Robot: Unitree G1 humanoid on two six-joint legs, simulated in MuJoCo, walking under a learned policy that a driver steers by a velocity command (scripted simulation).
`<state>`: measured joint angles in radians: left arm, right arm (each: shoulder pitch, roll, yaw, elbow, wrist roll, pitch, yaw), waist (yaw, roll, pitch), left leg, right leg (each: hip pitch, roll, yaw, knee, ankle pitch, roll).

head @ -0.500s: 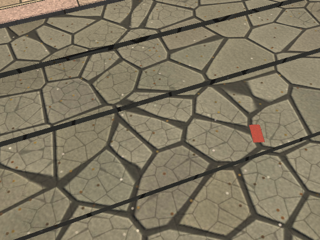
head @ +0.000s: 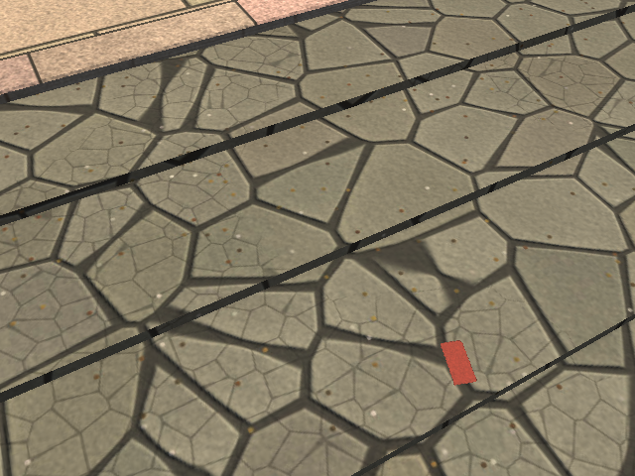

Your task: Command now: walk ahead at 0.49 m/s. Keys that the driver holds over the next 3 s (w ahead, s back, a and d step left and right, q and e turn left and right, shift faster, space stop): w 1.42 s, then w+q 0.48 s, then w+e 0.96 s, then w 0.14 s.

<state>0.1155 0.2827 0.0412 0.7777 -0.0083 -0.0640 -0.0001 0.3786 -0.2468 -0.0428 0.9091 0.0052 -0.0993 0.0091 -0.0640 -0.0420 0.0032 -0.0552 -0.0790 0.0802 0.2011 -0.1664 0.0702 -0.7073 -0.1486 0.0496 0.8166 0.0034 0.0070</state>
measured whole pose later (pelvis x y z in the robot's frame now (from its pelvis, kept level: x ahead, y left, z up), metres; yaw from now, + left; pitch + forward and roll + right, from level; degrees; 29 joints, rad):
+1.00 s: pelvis +0.55 -0.02 +0.03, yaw +0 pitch +1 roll +1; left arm 0.18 0.28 0.05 0.83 -0.01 -0.06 0.01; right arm 0.32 -0.25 -0.05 0.93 0.00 -0.10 0.02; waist -0.04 -0.04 -0.01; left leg -0.20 -0.05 0.10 0.32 -0.14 0.07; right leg -0.63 -0.12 0.04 1.05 -0.20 -0.03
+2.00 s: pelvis +1.08 -0.03 +0.05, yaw +14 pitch +1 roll +1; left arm 0.20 0.27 0.05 0.84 -0.02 -0.11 0.00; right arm 0.22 -0.25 -0.07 0.82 0.00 -0.07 0.03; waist -0.01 -0.03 0.02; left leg -0.35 -0.10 0.05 0.50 -0.17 0.10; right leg -0.50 -0.09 0.05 1.23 -0.30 -0.03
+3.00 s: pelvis +1.67 -0.02 +0.08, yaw -15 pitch +2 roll +2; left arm 0.28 0.30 0.06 0.68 -0.01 -0.03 -0.01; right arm 0.22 -0.26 -0.06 0.72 -0.01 -0.10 0.00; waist -0.02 -0.04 -0.01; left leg -0.41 0.00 0.05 0.57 -0.19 0.01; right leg -0.48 0.02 0.06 1.24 -0.39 -0.03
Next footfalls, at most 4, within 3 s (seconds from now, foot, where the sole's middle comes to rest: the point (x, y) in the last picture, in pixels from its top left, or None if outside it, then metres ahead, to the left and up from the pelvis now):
0.20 right None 0.30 -0.16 -0.78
0.74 left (277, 422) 0.62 0.07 -0.75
1.28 right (383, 319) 0.86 -0.19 -0.75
1.84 left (280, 223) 1.16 0.05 -0.71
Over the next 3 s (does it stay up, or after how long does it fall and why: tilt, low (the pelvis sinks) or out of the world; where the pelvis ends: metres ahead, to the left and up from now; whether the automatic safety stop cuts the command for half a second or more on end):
stays up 1.67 -0.02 0.08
